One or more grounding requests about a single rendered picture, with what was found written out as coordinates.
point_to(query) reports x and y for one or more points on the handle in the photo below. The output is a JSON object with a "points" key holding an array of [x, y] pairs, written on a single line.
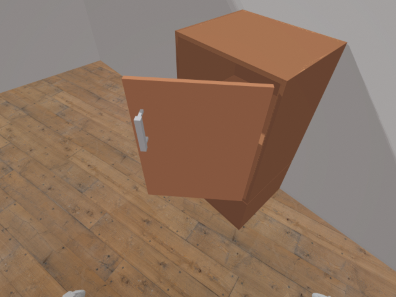
{"points": [[142, 139]]}

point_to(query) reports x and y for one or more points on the cupboard door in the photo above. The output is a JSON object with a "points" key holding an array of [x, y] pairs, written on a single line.
{"points": [[202, 134]]}

